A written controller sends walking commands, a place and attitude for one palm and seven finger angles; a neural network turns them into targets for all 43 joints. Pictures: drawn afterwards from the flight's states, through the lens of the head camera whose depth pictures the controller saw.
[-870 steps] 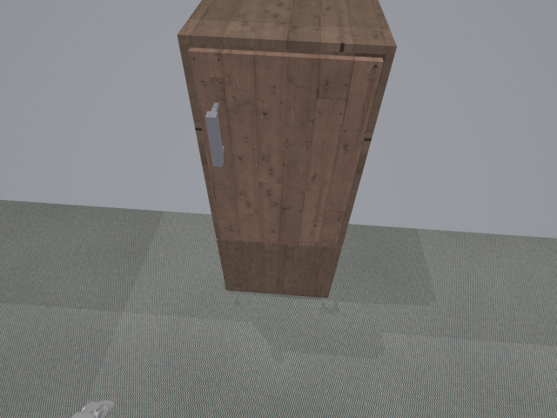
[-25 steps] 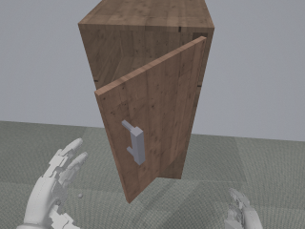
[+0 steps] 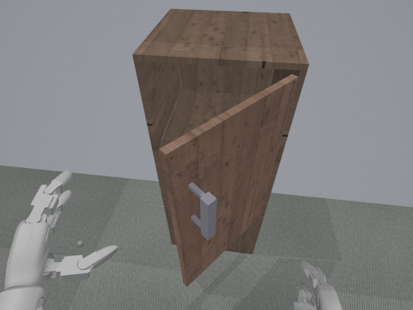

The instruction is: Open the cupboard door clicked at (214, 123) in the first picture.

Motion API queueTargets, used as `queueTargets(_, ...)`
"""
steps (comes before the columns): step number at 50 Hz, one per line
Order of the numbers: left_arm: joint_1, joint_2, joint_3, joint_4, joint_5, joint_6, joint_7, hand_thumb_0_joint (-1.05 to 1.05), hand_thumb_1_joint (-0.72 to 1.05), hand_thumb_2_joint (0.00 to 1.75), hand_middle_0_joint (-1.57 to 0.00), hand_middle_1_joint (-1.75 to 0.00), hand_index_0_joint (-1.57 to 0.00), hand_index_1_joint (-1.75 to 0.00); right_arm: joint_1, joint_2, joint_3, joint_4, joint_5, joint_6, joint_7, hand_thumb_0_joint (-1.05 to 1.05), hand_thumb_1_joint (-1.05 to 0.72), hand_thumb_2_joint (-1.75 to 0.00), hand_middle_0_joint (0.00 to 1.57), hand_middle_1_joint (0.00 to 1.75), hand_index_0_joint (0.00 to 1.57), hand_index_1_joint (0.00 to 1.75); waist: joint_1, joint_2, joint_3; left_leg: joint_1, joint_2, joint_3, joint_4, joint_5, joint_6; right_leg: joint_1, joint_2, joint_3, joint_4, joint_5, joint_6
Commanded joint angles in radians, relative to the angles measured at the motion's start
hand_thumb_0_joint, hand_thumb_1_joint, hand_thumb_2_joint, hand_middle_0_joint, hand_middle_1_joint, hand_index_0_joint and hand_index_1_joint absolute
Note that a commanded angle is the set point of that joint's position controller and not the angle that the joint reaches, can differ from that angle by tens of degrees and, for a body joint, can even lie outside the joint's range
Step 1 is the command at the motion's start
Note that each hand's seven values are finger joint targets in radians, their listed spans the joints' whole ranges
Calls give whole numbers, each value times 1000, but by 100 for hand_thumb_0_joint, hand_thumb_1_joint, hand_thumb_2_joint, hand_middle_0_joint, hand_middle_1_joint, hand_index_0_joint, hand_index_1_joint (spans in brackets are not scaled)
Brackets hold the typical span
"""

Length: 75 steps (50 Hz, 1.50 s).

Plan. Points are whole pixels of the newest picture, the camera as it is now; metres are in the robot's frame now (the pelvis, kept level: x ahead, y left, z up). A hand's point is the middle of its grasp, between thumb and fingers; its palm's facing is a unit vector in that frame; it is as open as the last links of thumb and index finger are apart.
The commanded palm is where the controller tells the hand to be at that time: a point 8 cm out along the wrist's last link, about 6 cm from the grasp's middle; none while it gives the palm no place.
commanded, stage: draw the hand back to the body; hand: left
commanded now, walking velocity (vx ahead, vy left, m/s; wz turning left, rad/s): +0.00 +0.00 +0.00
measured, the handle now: (201, 211) +0.30 +0.05 +0.04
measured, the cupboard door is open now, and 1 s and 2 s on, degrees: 50 50 50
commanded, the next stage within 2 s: step back with the hand held close in 0.70 s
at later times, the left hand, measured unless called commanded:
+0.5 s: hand (57, 214) +0.20 +0.24 +0.17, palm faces +0.46 -0.80 -0.37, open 7.8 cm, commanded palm +0.15 +0.28 +0.18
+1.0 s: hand (76, 209) +0.21 +0.22 +0.17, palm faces +0.39 -0.80 -0.46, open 7.4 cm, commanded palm +0.15 +0.26 +0.19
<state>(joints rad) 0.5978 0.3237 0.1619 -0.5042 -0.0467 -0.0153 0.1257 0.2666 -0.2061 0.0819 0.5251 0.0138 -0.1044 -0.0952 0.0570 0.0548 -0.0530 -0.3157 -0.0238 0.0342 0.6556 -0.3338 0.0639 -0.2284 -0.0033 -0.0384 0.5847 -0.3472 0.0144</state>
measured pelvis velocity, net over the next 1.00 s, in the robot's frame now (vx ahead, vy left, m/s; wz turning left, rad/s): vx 0.00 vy -0.04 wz -0.03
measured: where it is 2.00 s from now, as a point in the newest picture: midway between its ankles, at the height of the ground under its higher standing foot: outside the picture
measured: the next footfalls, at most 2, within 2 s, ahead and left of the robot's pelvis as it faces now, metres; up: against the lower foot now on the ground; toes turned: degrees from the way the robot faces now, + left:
none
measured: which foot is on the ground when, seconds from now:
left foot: down 0.00-1.00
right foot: down 0.00-1.00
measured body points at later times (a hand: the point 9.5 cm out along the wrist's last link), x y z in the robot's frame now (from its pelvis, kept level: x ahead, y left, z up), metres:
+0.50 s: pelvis +0.00 -0.02 +0.02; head -0.02 -0.04 +0.47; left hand +0.17 +0.28 +0.19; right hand +0.19 -0.24 -0.07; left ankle +0.01 +0.07 -0.73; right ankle -0.02 -0.13 -0.73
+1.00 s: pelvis +0.00 -0.04 +0.02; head +0.00 -0.06 +0.47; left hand +0.18 +0.26 +0.20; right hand +0.18 -0.28 -0.07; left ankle +0.01 +0.07 -0.73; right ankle -0.02 -0.13 -0.73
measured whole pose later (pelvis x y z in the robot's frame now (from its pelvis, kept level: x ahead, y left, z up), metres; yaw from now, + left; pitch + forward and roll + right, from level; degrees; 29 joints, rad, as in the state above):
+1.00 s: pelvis +0.00 -0.04 +0.02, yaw -2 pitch -1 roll -1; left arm 0.48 0.36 0.37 -0.38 -0.05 -0.12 0.10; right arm 0.16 -0.24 0.01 0.60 0.01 -0.03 -0.07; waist 0.04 0.07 0.02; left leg -0.20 0.03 0.04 0.45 -0.23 0.01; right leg -0.11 0.06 -0.02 0.35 -0.22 -0.03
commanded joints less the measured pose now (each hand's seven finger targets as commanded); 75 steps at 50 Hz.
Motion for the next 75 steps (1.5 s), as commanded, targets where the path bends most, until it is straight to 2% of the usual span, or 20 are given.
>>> queueTargets(1,-60,126,127,-197,0,-77,24,0,37,68,-18,-30,-18,-30,-140,-123,-63,-145,0,-65,-4,0,-90,-90,20,30,20,30,-2,19,-18,128,85,-126,-220,270,-78,-3,9,-5,-111,164,-46)
queueTargets(7,-108,169,212,-173,-8,-85,21,0,58,76,-19,-30,-19,-30,-153,-132,-76,-115,-7,-56,11,0,-90,-90,20,30,20,30,7,15,-22,175,86,-104,-261,352,-88,66,12,-2,-161,216,-46)
queueTargets(15,-216,235,319,-145,-21,-103,26,0,87,88,-20,-30,-20,-30,-179,-134,-86,-80,-6,-44,10,0,-90,-90,20,30,20,30,11,45,-14,205,70,-72,-290,307,-69,118,13,9,-221,239,-48)
queueTargets(20,-193,154,245,-67,-24,-99,10,0,90,90,-20,-30,-20,-30,-189,-137,-93,-69,-3,-37,17,0,-90,-90,20,30,20,30,1,19,33,218,65,-60,-301,292,-54,104,10,13,-248,238,-42)
queueTargets(25,-215,211,285,-87,-27,-108,11,0,90,90,-20,-30,-20,-30,-204,-138,-99,-67,-8,-30,12,0,-90,-90,20,30,20,30,10,-33,2,229,50,-41,-294,267,-38,129,8,26,-269,251,-38)
queueTargets(30,-241,236,306,-128,-23,-122,15,0,90,90,-20,-30,-20,-30,-215,-125,-95,-57,-8,-43,7,0,-90,-90,20,30,20,30,12,41,2,245,40,-31,-285,267,-37,128,2,37,-285,261,-41)
queueTargets(36,-209,192,275,-70,-30,-121,7,0,90,90,-20,-30,-20,-30,-218,-123,-97,-47,-7,-46,8,0,-90,-90,20,30,20,30,6,6,53,253,41,-21,-287,272,-34,101,5,42,-302,269,-33)
queueTargets(40,-213,197,279,-43,-33,-123,1,0,90,90,-20,-30,-20,-30,-219,-127,-103,-45,-8,-40,6,0,-90,-90,20,30,20,30,10,-37,36,259,40,-18,-286,274,-27,114,2,44,-306,272,-30)
queueTargets(41,-289,216,278,-133,-32,-136,2,0,90,90,-20,-30,-20,-30,-229,-127,-101,-54,-8,-46,8,0,-90,-90,20,30,20,30,8,-20,2,276,37,-20,-284,277,-25,120,-1,50,-304,284,-27)
queueTargets(42,-348,343,411,-142,-17,-170,10,0,90,90,-20,-30,-20,-30,-212,-146,-105,-82,5,-29,9,0,-90,-90,20,30,20,30,-26,-32,82,227,53,-35,-225,225,-9,-10,-51,171,-361,363,-20)
queueTargets(43,-251,257,344,-57,-15,-170,-1,0,90,90,-20,-30,-20,-30,-204,-134,-108,-60,-3,-10,10,0,-90,-90,20,30,20,30,-36,-84,61,222,50,-44,-198,217,-12,-2,-76,165,-352,401,-22)
queueTargets(44,-200,246,330,-40,-12,-163,-3,0,90,90,-20,-30,-20,-30,-209,-135,-112,-67,-5,3,14,0,-90,-90,20,30,20,30,-32,-106,54,228,48,-34,-186,220,-12,-13,-85,175,-352,443,-10)
queueTargets(47,-161,225,309,-49,-6,-169,-4,0,90,90,-20,-30,-20,-30,-199,-141,-121,-82,-3,28,16,0,-90,-90,20,30,20,30,-39,-67,-14,224,59,-23,-192,297,-22,27,-91,144,-298,541,-9)
queueTargets(50,-121,251,332,-105,-7,-174,3,0,90,90,-20,-30,-20,-30,-199,-145,-129,-106,1,48,12,0,-90,-90,20,30,20,30,-38,-26,-87,238,79,-21,-203,415,-23,68,-80,111,-241,602,-1)
queueTargets(52,-87,267,351,-136,-10,-173,9,0,90,90,-20,-30,-20,-30,-196,-140,-132,-124,5,62,11,0,-90,-90,20,30,20,30,-40,-54,-124,242,89,-17,-195,471,-24,80,-72,111,-216,646,-1)
queueTargets(55,-71,310,394,-190,-13,-177,19,0,90,90,-20,-30,-20,-30,-199,-141,-135,-141,6,76,6,0,-90,-90,20,30,20,30,-39,-42,-149,209,96,-33,-198,520,-25,108,-67,105,-178,661,-7)
queueTargets(58,-25,300,399,-210,-16,-180,25,0,90,90,-20,-30,-20,-30,-192,-139,-138,-158,8,85,6,0,-90,-90,20,30,20,30,-40,-19,-152,175,108,-43,-203,528,-26,109,-53,105,-148,629,-11)
queueTargets(62,5,291,404,-218,-13,-189,31,0,90,90,-20,-30,-20,-30,-187,-144,-140,-162,5,80,8,0,-90,-90,20,30,20,30,-38,42,-119,82,133,-74,-249,429,-17,106,-24,93,-117,464,-9)
queueTargets(71,-92,249,396,-186,28,-224,35,0,90,90,-20,-30,-20,-30,-167,-166,-140,-158,-3,24,4,0,-90,-90,20,30,20,30,-47,86,41,-444,230,-207,-448,-365,58,279,36,74,75,143,6)
queueTargets(75,-159,254,397,-212,46,-240,34,0,90,90,-20,-30,-20,-30,-154,-168,-149,-153,-6,2,6,0,-90,-90,20,30,20,30,-53,59,38,-484,195,-192,-375,-449,55,249,23,123,48,24,-17)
